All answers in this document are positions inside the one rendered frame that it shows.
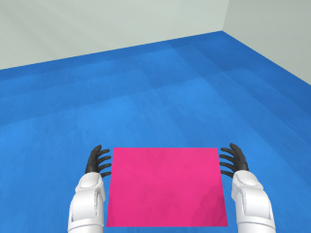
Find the right robot forearm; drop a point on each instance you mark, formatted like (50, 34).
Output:
(253, 208)

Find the left robot forearm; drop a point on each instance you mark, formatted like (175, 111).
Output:
(86, 212)

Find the robot right hand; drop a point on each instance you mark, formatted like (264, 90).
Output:
(238, 159)

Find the robot left hand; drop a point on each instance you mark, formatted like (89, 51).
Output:
(94, 161)

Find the carton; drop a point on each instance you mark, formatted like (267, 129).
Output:
(166, 187)

